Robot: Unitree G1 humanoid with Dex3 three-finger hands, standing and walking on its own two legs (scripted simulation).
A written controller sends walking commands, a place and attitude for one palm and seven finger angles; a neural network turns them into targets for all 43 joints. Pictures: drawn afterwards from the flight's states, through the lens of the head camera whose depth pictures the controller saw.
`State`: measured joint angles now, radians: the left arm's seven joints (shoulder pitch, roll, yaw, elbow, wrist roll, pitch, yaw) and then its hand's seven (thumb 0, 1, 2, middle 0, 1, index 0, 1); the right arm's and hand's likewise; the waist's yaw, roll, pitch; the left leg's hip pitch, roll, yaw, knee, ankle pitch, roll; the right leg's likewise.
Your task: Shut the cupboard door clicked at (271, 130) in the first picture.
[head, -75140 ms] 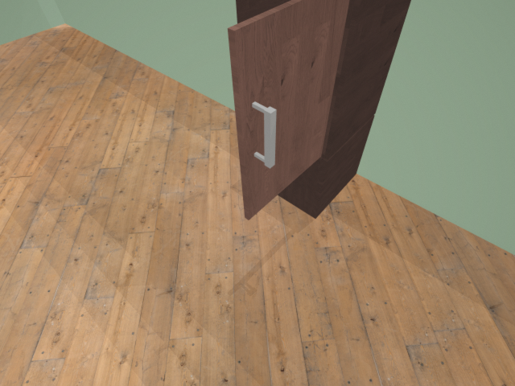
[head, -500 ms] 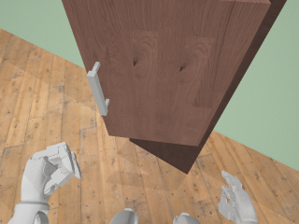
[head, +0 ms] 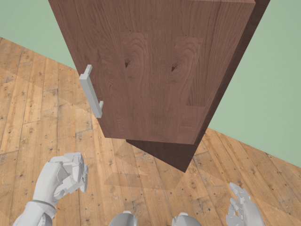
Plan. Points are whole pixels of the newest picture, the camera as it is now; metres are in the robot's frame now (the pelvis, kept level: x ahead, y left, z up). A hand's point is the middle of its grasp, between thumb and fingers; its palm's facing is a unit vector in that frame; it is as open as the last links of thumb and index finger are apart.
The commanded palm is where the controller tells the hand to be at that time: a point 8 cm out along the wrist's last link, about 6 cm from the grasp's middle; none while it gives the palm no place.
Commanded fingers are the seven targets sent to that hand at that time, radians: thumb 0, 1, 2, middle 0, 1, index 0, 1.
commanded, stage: raise the hand and make a fist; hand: left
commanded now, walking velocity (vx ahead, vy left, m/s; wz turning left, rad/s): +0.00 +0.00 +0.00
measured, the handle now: (94, 93) +0.47 +0.20 +0.06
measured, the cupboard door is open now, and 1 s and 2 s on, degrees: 24 24 24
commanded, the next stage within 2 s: bring the fist close to the handle in 0.12 s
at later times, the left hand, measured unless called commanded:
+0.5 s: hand (79, 159) +0.26 +0.18 +0.07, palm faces -0.03 -1.00 -0.04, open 3.1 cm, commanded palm +0.24 +0.24 +0.07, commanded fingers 0.00 0.90 0.90 -1.30 -1.50 -1.30 -1.50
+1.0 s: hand (91, 134) +0.32 +0.17 +0.07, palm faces -0.03 -1.00 -0.02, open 3.1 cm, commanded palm +0.31 +0.23 +0.07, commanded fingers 0.00 0.90 0.90 -1.30 -1.50 -1.30 -1.50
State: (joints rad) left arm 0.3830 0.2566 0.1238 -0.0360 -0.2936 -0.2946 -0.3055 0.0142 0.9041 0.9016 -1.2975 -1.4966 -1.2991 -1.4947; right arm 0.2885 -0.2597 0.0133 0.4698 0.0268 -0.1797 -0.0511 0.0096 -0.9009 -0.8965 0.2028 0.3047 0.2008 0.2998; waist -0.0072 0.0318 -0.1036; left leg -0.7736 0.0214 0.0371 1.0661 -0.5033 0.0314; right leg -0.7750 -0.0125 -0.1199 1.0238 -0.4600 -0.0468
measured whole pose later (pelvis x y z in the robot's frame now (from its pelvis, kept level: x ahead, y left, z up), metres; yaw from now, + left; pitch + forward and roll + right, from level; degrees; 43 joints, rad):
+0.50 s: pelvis -0.01 +0.00 -0.01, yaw +1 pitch +12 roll -2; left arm 0.13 0.26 0.17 0.09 -0.29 -0.33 -0.28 0.01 0.90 0.90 -1.30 -1.50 -1.30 -1.50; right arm 0.25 -0.26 0.04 0.51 0.03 -0.20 -0.05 0.01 -0.90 -0.90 0.20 0.30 0.20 0.30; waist 0.00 0.05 -0.10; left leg -0.83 0.02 0.01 1.12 -0.50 0.03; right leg -0.82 -0.02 -0.15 1.06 -0.46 -0.06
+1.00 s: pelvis +0.00 +0.00 +0.00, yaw +0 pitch +13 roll -1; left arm -0.10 0.24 0.17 0.31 -0.26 -0.35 -0.23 0.02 0.90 0.90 -1.30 -1.50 -1.30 -1.50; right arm 0.26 -0.27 0.02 0.56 0.03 -0.16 -0.05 0.01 -0.90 -0.90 0.20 0.30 0.20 0.30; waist -0.01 0.03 -0.09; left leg -0.79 0.01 0.04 1.04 -0.48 0.03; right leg -0.80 -0.02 -0.12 1.02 -0.45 -0.05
